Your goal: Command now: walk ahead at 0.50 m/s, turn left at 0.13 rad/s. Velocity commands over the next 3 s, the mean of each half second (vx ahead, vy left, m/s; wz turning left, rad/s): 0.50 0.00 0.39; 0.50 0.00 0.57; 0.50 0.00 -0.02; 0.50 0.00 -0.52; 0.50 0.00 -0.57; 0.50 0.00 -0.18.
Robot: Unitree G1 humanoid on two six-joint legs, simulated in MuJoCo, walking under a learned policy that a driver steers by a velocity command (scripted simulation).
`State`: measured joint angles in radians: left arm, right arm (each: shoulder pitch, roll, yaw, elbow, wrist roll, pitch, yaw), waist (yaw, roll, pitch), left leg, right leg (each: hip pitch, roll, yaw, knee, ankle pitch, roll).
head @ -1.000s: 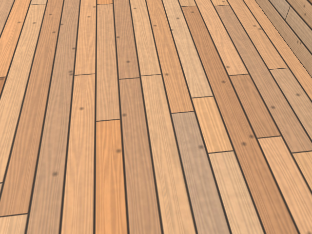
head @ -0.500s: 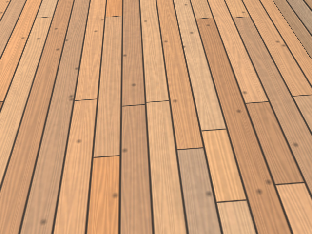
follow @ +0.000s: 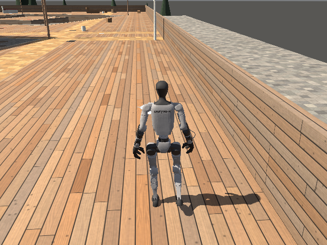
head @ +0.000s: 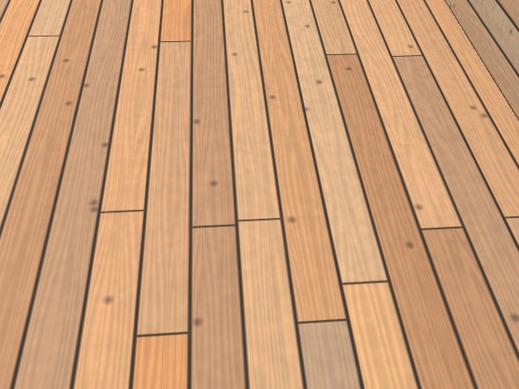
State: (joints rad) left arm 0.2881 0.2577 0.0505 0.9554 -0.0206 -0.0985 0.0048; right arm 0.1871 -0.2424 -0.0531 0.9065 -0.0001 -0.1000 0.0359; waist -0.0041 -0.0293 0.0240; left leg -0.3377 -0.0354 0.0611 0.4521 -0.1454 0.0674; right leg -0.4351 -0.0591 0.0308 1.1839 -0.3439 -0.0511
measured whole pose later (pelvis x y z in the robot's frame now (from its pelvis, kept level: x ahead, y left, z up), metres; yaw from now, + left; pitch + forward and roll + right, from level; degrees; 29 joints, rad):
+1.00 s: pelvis +0.48 +0.09 -0.02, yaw +32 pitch +1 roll -1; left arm 0.24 0.29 0.07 0.89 -0.03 -0.09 0.00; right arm 0.13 -0.28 -0.09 0.71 0.02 -0.04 0.04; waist 0.03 0.00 0.07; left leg -0.46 -0.05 0.04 0.64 -0.20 0.10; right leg -0.26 -0.07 -0.04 1.15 -0.48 0.02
